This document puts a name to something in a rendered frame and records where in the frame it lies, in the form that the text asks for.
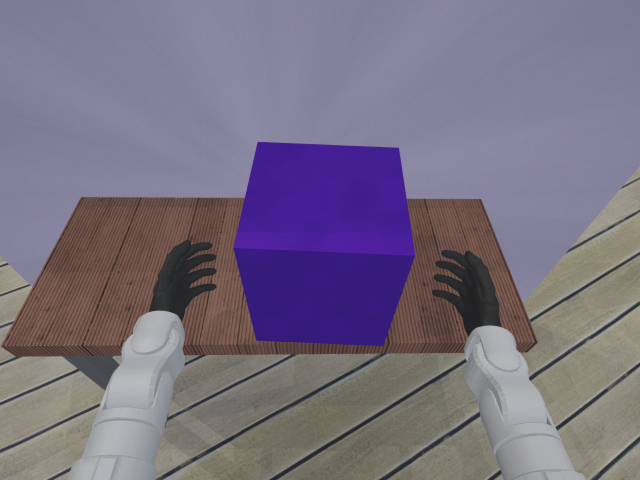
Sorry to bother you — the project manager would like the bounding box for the left robot forearm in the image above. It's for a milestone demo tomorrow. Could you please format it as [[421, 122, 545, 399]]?
[[67, 311, 185, 480]]

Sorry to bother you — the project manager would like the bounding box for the right robot hand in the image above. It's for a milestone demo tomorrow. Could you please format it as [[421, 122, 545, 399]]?
[[432, 250, 502, 336]]

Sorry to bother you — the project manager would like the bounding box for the right robot forearm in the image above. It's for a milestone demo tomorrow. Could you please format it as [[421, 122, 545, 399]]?
[[463, 326, 586, 480]]

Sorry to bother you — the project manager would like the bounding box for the left robot hand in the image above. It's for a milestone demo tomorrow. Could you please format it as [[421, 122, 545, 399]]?
[[149, 240, 216, 322]]

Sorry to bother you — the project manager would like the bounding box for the table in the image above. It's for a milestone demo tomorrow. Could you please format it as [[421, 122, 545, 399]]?
[[1, 197, 538, 428]]

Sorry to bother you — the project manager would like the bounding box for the carton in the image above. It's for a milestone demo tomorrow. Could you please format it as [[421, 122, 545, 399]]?
[[234, 142, 415, 346]]

